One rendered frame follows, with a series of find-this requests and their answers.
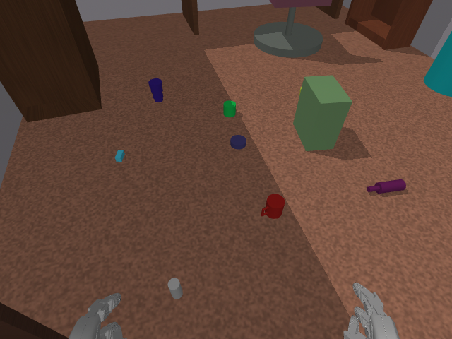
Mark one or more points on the right robot hand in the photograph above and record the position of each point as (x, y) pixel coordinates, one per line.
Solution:
(376, 323)

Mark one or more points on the left robot hand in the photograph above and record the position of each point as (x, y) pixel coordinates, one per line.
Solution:
(88, 326)

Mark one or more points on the office chair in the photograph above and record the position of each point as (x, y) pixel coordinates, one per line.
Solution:
(289, 39)

